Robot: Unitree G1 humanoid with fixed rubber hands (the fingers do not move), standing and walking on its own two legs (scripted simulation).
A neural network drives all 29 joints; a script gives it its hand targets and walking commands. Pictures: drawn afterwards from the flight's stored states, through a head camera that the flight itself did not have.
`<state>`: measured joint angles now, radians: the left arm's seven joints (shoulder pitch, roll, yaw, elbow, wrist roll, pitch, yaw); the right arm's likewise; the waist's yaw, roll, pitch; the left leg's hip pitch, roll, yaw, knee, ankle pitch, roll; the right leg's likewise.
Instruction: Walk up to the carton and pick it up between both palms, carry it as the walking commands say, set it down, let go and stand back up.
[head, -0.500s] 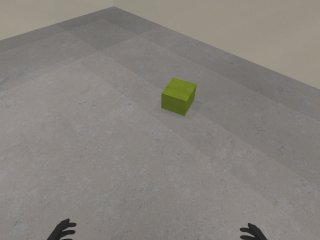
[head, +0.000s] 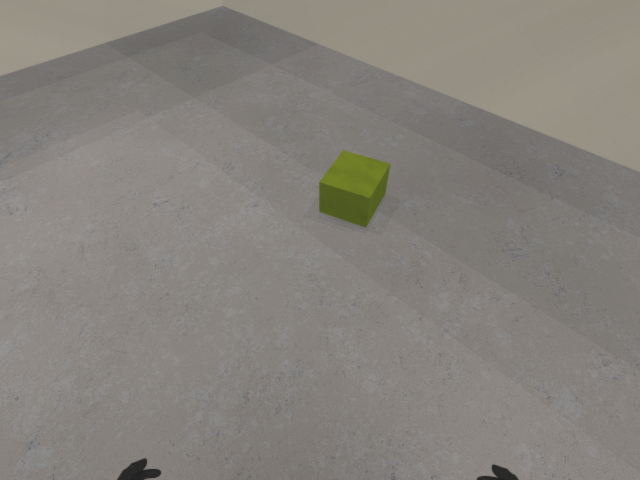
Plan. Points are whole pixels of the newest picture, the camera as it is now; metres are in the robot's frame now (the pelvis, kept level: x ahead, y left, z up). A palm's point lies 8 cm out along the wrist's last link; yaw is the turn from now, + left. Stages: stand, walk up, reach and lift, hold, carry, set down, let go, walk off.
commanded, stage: walk up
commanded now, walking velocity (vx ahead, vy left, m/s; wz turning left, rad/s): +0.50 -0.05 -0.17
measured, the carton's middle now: (354, 188) +1.38 -0.16 -0.67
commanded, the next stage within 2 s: none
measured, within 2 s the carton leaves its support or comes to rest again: neither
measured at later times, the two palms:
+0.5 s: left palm (150, 441) +0.22 +0.26 -0.13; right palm (519, 469) +0.17 -0.25 -0.12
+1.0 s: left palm (213, 305) +0.44 +0.20 -0.12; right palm (483, 300) +0.44 -0.29 -0.12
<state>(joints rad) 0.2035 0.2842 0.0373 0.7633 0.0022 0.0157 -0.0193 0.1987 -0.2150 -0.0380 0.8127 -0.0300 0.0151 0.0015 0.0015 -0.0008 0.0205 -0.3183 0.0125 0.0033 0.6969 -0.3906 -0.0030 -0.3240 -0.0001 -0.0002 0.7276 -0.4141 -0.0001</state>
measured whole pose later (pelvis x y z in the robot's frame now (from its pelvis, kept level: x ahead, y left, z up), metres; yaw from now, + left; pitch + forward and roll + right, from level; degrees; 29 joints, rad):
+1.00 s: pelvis +0.37 -0.04 +0.01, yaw -2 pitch -3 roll +0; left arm 0.23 0.21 0.02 0.96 0.00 -0.05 -0.03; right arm 0.22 -0.22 -0.04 0.94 -0.02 -0.03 0.02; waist 0.02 0.02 0.06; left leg -0.31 0.06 0.01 0.81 -0.41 0.00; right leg -0.17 0.03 0.00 0.63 -0.40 -0.04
